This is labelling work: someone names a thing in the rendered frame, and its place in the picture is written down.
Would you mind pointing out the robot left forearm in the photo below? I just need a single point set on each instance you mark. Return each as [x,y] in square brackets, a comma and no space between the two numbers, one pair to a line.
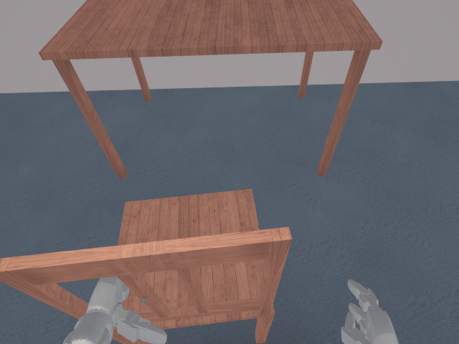
[92,328]

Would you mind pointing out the chair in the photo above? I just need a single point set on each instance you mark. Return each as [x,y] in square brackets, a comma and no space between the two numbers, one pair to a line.
[199,259]

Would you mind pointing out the robot right hand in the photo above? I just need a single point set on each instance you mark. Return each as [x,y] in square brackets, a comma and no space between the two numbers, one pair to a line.
[375,325]

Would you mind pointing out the robot left hand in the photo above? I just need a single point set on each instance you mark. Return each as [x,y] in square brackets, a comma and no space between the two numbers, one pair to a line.
[108,292]

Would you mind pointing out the table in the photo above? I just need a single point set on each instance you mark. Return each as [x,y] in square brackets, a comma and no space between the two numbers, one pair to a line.
[163,28]

